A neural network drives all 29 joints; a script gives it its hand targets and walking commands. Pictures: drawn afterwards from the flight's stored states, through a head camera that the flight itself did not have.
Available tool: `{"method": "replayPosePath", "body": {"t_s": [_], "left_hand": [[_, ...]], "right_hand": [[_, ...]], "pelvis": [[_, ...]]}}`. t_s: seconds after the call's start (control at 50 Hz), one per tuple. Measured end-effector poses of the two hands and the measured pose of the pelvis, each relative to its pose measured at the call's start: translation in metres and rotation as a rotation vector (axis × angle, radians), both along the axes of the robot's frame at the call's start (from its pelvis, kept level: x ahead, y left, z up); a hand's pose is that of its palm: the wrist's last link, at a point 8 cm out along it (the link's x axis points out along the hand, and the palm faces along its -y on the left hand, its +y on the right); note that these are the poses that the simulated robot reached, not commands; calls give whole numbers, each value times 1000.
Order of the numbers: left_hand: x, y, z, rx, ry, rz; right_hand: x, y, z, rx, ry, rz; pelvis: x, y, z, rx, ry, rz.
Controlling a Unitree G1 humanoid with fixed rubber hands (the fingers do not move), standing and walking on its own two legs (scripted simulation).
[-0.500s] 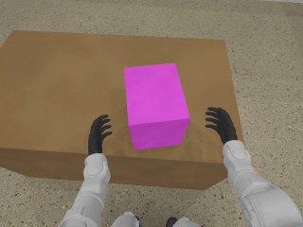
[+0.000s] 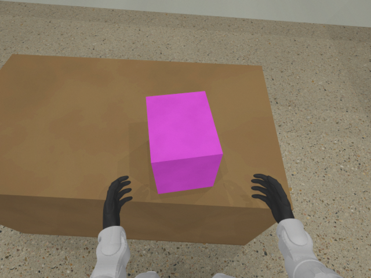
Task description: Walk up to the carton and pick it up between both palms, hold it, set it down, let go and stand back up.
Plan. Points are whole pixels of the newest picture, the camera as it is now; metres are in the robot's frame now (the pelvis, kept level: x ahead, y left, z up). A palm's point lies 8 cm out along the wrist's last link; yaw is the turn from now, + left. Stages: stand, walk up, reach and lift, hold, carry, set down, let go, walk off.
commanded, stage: set down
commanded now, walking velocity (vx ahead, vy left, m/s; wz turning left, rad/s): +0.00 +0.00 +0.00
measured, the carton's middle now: (181, 143) +0.46 +0.05 -0.07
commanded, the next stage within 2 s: let go in 1.10 s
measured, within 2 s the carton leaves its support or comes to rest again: neither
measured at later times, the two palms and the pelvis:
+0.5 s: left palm (92, 229) +0.21 +0.22 -0.05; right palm (288, 240) +0.21 -0.20 -0.05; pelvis +0.03 +0.01 +0.02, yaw -1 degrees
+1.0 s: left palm (84, 240) +0.19 +0.24 -0.06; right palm (282, 247) +0.20 -0.18 -0.06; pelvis +0.03 +0.02 +0.02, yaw -1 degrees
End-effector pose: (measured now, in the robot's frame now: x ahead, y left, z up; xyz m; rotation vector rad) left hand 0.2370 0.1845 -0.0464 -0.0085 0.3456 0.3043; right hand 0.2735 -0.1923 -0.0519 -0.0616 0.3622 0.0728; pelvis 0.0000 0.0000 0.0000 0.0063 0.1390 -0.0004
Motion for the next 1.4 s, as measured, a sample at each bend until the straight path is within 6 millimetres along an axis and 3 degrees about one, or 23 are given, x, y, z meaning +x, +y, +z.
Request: {"method": "replayPosePath", "body": {"t_s": [0.16,0.28,0.4,0.62,0.7,0.88,1.08,1.22,1.4], "left_hand": [[-15,9,-7,16,78,-65],[-14,30,2,56,107,-84],[-19,37,3,55,171,-107],[-38,41,-4,54,277,-137],[-39,44,-2,58,243,-101],[-45,40,-14,50,341,-157],[-51,60,-8,85,368,-152],[-62,59,-19,55,472,-194],[-61,60,-19,63,508,-212]], "right_hand": [[-26,-5,-2,-26,53,-27],[-47,-9,4,-38,90,-44],[-60,-6,4,-37,133,-55],[-68,-4,5,-77,193,-74],[-66,0,8,-62,177,-60],[-68,15,-3,-51,228,-73],[-82,1,-2,-100,264,-101],[-91,-5,-4,-140,316,-123],[-99,-2,-8,-149,362,-128]], "pelvis": [[9,-2,6,5,-57,7],[18,0,13,2,-102,0],[26,5,17,-3,-134,-9],[29,12,22,-11,-180,-11],[25,14,20,-10,-175,-12],[23,19,20,-14,-172,-10],[28,23,22,-20,-184,-15],[26,24,23,-19,-198,-17],[21,24,23,-16,-204,-19]]}}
